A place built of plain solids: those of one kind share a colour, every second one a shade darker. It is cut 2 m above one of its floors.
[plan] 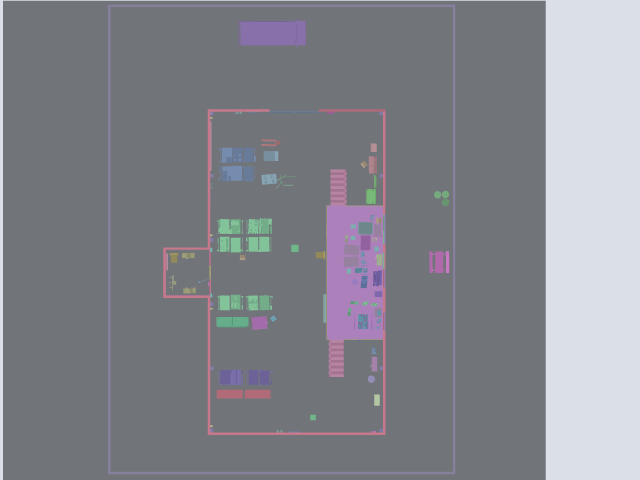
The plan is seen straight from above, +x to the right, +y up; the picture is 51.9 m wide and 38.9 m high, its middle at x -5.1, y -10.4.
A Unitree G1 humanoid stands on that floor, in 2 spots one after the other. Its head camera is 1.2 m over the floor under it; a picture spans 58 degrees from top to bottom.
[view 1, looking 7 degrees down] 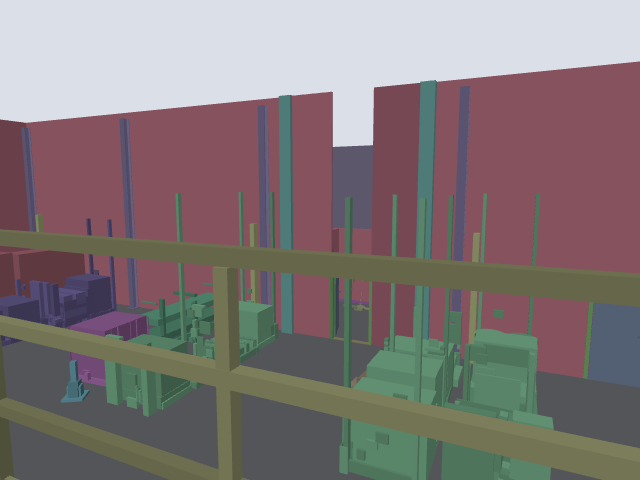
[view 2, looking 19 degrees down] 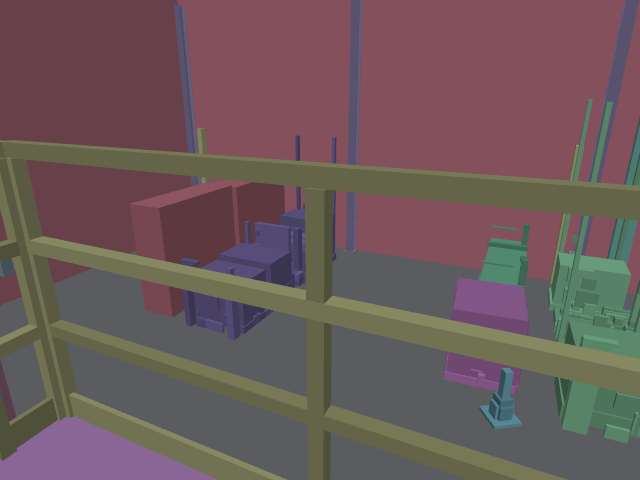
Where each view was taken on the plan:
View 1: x -3.68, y -9.14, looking -155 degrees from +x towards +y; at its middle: wall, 11.41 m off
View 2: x -3.71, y -16.96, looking -155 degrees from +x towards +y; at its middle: deck_rail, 0.96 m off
